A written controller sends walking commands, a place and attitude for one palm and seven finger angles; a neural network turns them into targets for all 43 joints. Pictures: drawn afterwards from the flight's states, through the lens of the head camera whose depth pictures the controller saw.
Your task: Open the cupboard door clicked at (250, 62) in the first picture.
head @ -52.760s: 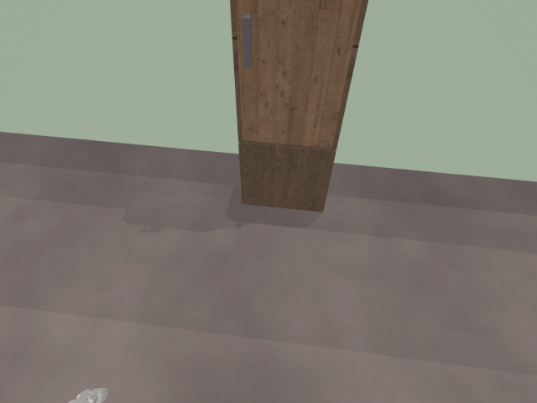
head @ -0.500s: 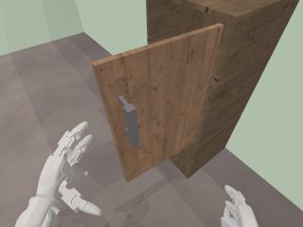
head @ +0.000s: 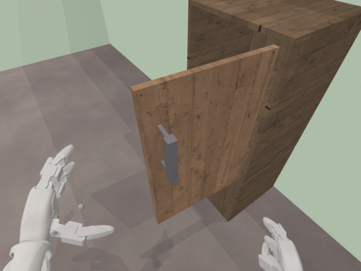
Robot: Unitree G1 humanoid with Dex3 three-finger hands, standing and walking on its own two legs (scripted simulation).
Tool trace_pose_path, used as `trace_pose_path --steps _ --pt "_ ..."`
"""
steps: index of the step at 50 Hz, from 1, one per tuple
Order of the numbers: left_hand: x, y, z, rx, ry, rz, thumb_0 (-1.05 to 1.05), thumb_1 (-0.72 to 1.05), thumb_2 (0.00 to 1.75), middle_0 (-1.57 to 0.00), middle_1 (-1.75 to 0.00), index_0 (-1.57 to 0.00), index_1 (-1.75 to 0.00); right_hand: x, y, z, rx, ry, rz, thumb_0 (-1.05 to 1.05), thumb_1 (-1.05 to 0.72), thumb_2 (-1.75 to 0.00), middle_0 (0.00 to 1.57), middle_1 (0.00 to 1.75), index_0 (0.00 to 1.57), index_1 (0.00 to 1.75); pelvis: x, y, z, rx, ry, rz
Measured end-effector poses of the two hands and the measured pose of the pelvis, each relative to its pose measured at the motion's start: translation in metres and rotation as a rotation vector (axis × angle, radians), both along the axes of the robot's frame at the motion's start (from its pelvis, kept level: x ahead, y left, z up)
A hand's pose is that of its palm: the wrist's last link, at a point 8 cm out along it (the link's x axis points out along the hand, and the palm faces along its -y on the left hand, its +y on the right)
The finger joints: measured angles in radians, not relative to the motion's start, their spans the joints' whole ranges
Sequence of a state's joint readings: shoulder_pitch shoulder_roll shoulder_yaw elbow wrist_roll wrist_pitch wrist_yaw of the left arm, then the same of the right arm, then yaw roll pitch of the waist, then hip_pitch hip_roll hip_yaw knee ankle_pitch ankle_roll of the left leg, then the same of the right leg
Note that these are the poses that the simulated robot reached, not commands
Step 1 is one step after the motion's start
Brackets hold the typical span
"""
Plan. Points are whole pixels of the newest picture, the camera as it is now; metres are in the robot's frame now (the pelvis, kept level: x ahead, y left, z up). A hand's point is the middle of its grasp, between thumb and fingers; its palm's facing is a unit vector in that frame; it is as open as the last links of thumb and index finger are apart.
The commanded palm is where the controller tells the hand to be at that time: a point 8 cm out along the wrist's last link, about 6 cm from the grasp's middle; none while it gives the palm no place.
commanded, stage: draw the hand back to the body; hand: left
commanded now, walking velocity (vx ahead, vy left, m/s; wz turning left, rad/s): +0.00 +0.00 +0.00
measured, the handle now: (166, 154) +0.36 +0.08 +0.08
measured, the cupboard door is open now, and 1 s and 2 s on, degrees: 85 85 85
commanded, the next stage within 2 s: step back with the hand held close in 0.88 s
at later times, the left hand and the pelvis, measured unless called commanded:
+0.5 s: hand (53, 183) +0.21 +0.25 +0.15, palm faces +0.43 -0.80 -0.41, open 9.1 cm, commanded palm +0.16 +0.29 +0.17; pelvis +0.02 -0.01 +0.01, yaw -1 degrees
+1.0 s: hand (53, 190) +0.19 +0.24 +0.16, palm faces +0.45 -0.80 -0.40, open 7.4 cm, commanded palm +0.15 +0.28 +0.18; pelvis +0.00 -0.02 +0.01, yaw -1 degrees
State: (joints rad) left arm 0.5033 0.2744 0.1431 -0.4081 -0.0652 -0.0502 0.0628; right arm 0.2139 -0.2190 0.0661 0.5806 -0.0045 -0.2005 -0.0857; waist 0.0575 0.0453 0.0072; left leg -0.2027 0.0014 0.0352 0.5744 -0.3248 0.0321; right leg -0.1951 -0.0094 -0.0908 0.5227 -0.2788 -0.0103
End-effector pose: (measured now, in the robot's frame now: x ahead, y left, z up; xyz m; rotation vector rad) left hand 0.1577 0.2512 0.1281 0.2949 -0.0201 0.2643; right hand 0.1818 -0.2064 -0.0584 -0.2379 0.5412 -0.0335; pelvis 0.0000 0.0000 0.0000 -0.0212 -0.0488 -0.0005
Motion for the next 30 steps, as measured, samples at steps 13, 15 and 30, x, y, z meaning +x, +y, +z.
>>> trace_pose_path --steps 13,15,30 --pt "0.009 0.020 0.030 0.131 -0.051 0.105 -0.01 0.18 0.59 -0.18 -0.30 -0.18 -0.30 0.003 -0.004 -0.012 0.005 0.110 -0.015 0.01 -0.90 -0.90 0.21 0.30 0.20 0.30 0.016 0.001 0.009 0.008 -0.022 -0.008" --pt "0.011 0.022 0.034 0.143 -0.059 0.110 -0.01 0.25 0.62 -0.18 -0.30 -0.18 -0.30 0.005 -0.006 -0.012 0.008 0.113 -0.023 0.01 -0.90 -0.90 0.21 0.30 0.20 0.30 0.018 0.000 0.009 0.008 -0.023 -0.011" --pt "0.006 0.036 0.052 0.188 -0.104 0.193 0.00 0.75 0.84 -0.20 -0.30 -0.20 -0.30 0.014 -0.025 -0.008 -0.001 0.118 -0.047 0.01 -0.90 -0.90 0.21 0.30 0.20 0.30 0.020 -0.010 0.011 0.008 -0.034 -0.015"
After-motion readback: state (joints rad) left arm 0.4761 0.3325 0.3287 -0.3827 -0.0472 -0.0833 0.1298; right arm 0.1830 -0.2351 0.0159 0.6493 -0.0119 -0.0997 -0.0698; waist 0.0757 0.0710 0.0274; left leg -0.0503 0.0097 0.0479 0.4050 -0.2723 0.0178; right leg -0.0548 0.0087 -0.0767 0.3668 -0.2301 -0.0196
